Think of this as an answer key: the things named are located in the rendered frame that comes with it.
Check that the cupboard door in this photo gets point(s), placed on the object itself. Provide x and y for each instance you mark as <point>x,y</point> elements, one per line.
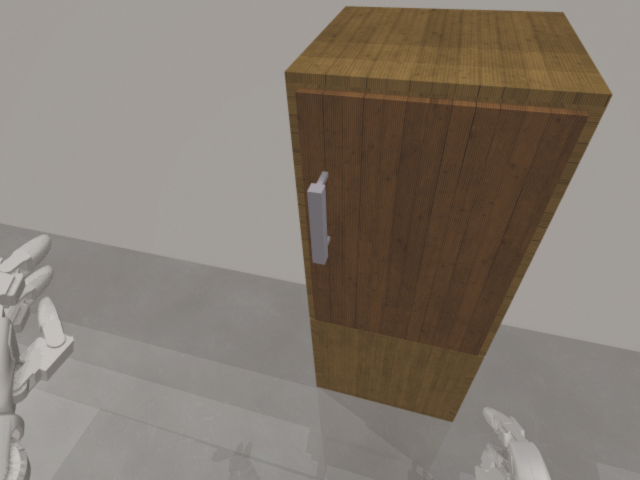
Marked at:
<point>431,205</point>

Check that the robot right hand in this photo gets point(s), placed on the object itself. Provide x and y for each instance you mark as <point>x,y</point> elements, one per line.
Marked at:
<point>523,460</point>

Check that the robot left forearm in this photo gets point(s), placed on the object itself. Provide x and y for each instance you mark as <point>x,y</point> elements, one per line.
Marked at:
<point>14,463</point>

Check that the robot left hand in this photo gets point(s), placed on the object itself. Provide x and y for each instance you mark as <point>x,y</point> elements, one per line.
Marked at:
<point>46,354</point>

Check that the handle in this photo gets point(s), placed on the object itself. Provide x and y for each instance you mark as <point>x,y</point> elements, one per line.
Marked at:
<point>316,195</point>

